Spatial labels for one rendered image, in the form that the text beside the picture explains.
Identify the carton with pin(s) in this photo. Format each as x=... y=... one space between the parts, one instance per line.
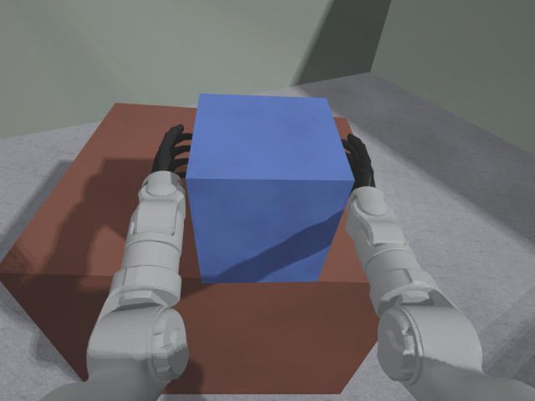
x=267 y=181

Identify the robot left hand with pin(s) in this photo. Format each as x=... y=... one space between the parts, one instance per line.
x=164 y=159

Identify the pedestal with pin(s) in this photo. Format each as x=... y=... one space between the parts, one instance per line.
x=243 y=338

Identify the robot right hand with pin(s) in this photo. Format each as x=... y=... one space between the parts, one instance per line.
x=359 y=161

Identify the robot right upper arm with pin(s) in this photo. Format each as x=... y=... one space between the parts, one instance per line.
x=435 y=353

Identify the robot left upper arm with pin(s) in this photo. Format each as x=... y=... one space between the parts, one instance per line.
x=132 y=356

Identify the robot right forearm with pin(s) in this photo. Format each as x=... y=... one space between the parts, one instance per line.
x=393 y=273

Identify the robot left forearm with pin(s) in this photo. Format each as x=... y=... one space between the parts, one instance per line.
x=148 y=276

